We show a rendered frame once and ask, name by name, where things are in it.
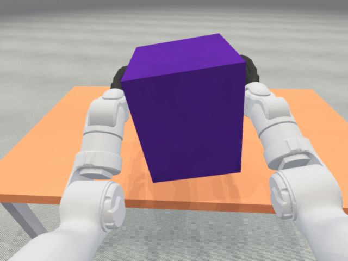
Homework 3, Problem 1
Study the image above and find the robot left upper arm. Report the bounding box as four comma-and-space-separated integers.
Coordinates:
7, 181, 126, 261

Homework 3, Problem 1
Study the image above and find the robot right hand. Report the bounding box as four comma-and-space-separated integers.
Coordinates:
240, 55, 259, 86

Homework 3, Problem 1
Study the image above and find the left robot forearm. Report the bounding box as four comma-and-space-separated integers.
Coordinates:
59, 88, 129, 220

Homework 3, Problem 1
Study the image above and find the robot right upper arm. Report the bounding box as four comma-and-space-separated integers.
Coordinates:
269, 164, 348, 261

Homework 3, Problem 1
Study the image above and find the robot left hand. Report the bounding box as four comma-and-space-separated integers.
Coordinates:
110, 66, 127, 90

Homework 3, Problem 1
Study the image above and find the carton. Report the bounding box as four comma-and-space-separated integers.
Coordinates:
120, 33, 246, 183

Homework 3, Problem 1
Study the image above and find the right robot forearm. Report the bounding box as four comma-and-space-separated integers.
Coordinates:
244, 82, 343, 208

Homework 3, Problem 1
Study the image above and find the table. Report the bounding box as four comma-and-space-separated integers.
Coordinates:
0, 86, 348, 239

